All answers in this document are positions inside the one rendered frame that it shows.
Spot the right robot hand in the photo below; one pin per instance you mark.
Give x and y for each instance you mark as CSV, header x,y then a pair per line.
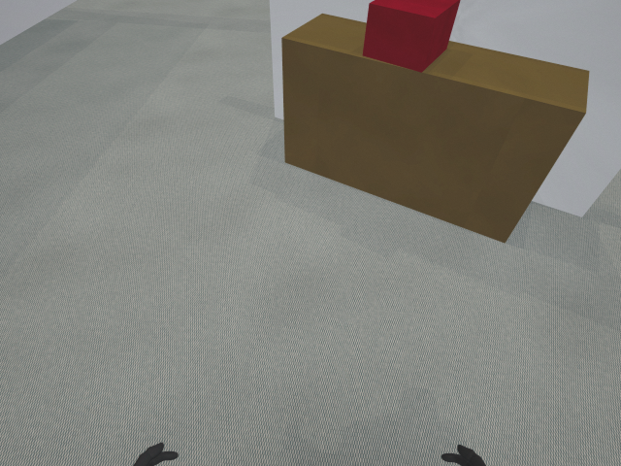
x,y
467,457

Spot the carton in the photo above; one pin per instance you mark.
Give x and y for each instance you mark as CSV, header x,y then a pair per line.
x,y
409,33

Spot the pedestal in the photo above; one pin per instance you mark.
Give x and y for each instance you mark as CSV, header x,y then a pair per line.
x,y
469,140

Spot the left robot hand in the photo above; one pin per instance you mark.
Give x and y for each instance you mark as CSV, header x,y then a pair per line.
x,y
154,455

